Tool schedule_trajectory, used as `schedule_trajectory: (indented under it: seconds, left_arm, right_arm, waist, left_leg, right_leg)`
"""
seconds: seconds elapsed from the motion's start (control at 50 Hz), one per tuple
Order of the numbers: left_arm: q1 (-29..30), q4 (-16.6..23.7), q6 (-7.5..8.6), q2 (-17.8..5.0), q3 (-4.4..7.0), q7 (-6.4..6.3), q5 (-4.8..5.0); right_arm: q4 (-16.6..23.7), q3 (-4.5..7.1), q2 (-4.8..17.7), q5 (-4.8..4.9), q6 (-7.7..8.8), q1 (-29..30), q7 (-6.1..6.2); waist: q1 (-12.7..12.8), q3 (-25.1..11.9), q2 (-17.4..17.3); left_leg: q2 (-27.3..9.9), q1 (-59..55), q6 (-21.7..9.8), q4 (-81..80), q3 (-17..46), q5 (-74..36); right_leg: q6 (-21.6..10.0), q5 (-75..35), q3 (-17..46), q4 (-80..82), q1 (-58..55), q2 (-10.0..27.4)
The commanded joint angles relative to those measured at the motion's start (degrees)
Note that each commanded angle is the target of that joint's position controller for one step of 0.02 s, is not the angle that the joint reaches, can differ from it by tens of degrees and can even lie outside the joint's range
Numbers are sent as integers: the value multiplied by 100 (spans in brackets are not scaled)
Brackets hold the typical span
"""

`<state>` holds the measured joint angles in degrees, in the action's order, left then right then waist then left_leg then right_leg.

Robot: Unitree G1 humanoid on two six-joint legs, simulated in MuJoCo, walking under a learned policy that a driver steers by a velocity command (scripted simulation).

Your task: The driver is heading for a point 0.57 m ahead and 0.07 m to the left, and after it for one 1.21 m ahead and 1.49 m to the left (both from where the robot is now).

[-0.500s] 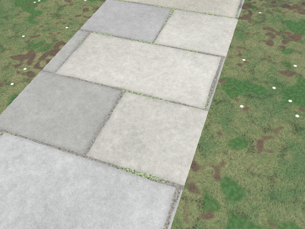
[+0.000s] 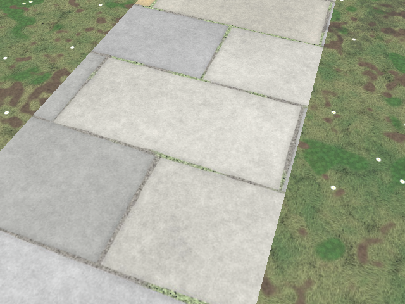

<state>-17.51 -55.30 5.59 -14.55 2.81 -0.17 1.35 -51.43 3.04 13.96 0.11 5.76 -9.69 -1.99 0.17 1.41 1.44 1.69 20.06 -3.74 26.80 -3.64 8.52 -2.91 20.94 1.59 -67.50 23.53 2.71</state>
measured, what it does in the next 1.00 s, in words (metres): walks ahead: right foot, then left foot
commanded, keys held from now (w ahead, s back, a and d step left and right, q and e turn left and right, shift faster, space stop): w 0.52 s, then w+q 0.16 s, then q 0.32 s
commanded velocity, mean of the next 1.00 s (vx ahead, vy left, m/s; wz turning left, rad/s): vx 0.43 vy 0.00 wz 0.17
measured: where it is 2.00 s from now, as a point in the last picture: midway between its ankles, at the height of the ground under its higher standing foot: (218, 275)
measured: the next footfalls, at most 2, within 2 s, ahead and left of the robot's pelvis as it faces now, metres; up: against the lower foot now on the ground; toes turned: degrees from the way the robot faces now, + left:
right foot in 0.44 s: +0.42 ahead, -0.15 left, +0.00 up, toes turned -2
left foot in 0.96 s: +0.64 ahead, +0.09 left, +0.00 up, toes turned +12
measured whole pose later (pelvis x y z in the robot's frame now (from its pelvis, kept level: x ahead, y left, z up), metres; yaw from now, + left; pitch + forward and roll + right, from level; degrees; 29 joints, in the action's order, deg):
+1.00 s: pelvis +0.51 -0.02 -0.02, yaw +12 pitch +2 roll -2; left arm -11.6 -52.9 2.4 -15.3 3.8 -2.3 -0.5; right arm -45.6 4.5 14.7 -0.3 2.7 -5.0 -1.9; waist 0.8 2.8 -0.5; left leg 1.5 29.5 -4.9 33.4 -1.1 5.9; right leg 1.9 32.1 -7.3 -50.8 12.0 1.2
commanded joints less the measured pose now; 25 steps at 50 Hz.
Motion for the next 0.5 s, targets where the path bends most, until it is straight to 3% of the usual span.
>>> schedule_trajectory:
  seconds: [0.02,0.08,0.14,0.22,0.32,0.38,0.4,0.42,0.44,0.46,0.48,0.5]
  left_arm:
    - [-210,308,-32,-341,147,-55,-24]
    - [140,451,-128,-343,181,-90,-75]
    - [767,655,-109,-311,189,-71,-115]
    - [1546,864,-60,-181,121,15,-75]
    - [2263,1162,8,-207,61,182,-16]
    - [2004,1176,62,-399,115,256,-6]
    - [1555,1061,74,-544,191,248,-20]
    - [636,764,72,-790,331,216,-38]
    - [-468,523,65,-1213,458,159,-109]
    - [-908,377,39,-1641,544,174,-129]
    - [-853,401,35,-1075,381,173,-91]
    - [-312,499,47,-837,298,153,-76]
  right_arm:
    - [141,72,433,-60,81,-146,-21]
    - [-28,126,680,-48,107,-445,66]
    - [-146,126,734,-25,50,-754,171]
    - [-280,120,798,33,9,-1104,224]
    - [-532,162,862,74,-112,-1530,251]
    - [-548,218,967,94,-182,-1384,282]
    - [-516,231,1012,99,-204,-1236,284]
    - [-479,191,910,87,-229,-1135,279]
    - [-345,102,732,3,-222,-1146,275]
    - [-322,-133,-79,-7,-89,-1867,200]
    - [-402,-25,429,120,60,-1597,167]
    - [-207,74,800,254,151,-1030,151]
  waist:
    - [85,-376,-624]
    - [96,-104,-500]
    - [-55,13,-428]
    - [-306,171,-453]
    - [-498,405,-467]
    - [-223,205,-615]
    - [52,-84,-687]
    - [485,-620,-604]
    - [842,-1467,-83]
    - [497,-2255,1452]
    - [653,-2310,1111]
    - [582,-1428,843]
  left_leg:
    - [-1448,-965,-929,-1735,1692,-430]
    - [-1411,-860,-1020,-1975,1307,-945]
    - [-1353,-1164,-921,-2018,1069,-1210]
    - [-1227,-1385,-757,-2063,758,-1052]
    - [-1578,-2299,-748,-1701,807,-1166]
    - [-1714,-2581,-607,-1187,803,-2207]
    - [-1616,-2526,-522,-691,691,-3171]
    - [-1308,-2222,-376,340,468,-3730]
    - [-967,-1013,-173,2070,219,-2441]
    - [141,1344,215,4182,245,1333]
    - [6,2019,130,4971,1070,2354]
    - [-308,2409,28,5108,1009,1966]
  right_leg:
    - [-27,-621,244,65,969,594]
    - [127,-1167,177,667,1371,658]
    - [236,-2021,138,1627,1801,637]
    - [230,-2781,-80,2879,1596,410]
    - [109,-2338,-123,3602,1793,263]
    - [-121,-1734,-246,3844,1143,67]
    - [-231,-1666,-421,3921,402,-136]
    - [-398,-1789,-526,3990,-864,-294]
    - [-768,-1947,500,3814,-2724,618]
    - [-1719,-955,3266,4416,-4744,1968]
    - [-1643,-473,3944,4941,-4735,1972]
    - [-1350,-694,3061,5013,-3988,1779]
Velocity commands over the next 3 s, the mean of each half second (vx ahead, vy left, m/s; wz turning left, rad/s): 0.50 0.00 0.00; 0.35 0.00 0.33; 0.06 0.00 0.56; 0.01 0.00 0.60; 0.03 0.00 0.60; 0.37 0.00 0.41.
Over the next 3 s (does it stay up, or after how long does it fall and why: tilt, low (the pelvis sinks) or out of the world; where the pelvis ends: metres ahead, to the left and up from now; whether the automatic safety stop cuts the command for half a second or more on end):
stays up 0.55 0.15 0.01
